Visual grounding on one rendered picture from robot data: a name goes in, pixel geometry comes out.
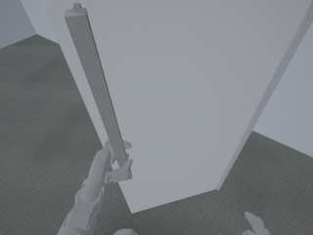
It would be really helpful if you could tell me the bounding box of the robot left forearm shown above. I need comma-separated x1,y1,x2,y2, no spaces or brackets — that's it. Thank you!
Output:
57,178,106,235

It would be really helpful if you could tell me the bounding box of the left robot hand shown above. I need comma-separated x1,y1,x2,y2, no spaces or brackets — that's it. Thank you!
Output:
88,139,133,184

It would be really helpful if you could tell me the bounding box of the right robot hand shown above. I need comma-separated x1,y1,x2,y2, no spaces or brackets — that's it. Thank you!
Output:
242,211,271,235

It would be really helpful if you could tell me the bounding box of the handle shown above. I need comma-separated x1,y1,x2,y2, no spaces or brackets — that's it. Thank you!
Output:
64,3,133,181

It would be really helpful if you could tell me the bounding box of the fridge door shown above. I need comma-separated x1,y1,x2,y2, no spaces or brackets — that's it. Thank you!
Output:
40,0,312,213

